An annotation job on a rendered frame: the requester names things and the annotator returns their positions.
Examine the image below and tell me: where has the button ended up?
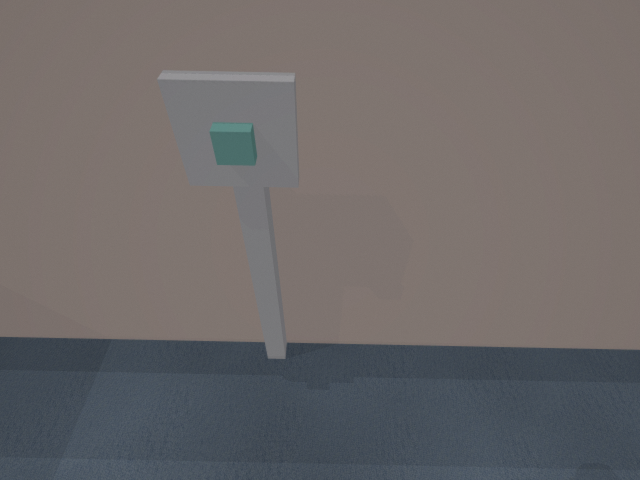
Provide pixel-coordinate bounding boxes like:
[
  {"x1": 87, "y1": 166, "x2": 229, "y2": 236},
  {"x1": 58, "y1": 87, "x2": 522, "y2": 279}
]
[{"x1": 209, "y1": 122, "x2": 257, "y2": 166}]

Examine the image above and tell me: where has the panel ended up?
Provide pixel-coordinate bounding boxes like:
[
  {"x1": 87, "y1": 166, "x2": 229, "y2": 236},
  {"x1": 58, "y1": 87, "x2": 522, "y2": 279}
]
[{"x1": 157, "y1": 70, "x2": 299, "y2": 359}]

